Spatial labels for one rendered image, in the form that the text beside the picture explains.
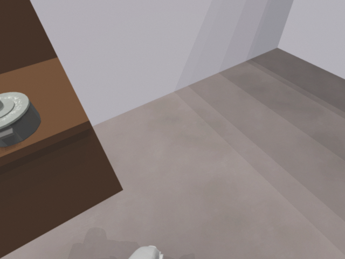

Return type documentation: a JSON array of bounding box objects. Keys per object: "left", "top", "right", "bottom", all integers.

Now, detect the pot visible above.
[{"left": 0, "top": 102, "right": 41, "bottom": 147}]

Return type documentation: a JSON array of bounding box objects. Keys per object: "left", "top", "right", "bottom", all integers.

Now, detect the robot left thigh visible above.
[{"left": 129, "top": 246, "right": 164, "bottom": 259}]

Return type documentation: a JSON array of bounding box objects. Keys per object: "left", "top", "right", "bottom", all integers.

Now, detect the lid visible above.
[{"left": 0, "top": 92, "right": 30, "bottom": 129}]

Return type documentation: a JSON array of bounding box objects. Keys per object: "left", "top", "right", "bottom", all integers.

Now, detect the table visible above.
[{"left": 0, "top": 0, "right": 123, "bottom": 258}]

